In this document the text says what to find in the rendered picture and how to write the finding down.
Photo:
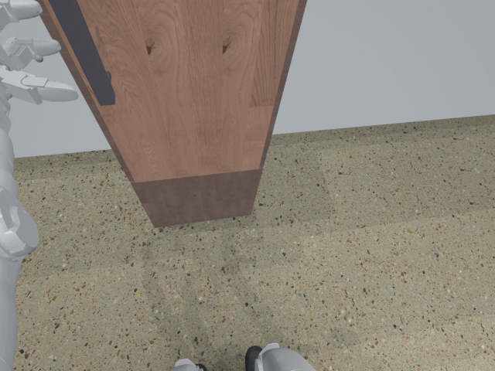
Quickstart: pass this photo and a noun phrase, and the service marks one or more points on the handle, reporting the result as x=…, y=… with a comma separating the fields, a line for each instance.
x=75, y=28

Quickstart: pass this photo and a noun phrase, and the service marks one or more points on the left robot hand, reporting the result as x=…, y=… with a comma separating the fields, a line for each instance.
x=16, y=54

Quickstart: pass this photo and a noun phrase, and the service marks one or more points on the left robot forearm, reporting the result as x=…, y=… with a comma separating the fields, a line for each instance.
x=6, y=150

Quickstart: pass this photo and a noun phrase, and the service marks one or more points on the robot left upper arm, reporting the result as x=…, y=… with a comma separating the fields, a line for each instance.
x=18, y=237

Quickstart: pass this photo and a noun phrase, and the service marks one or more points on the right robot shin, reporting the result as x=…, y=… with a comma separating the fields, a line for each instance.
x=269, y=346

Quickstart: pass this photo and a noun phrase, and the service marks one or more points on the robot right foot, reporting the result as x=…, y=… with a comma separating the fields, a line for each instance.
x=251, y=355

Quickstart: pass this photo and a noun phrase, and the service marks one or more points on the cupboard door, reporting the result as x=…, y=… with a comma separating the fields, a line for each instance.
x=195, y=81

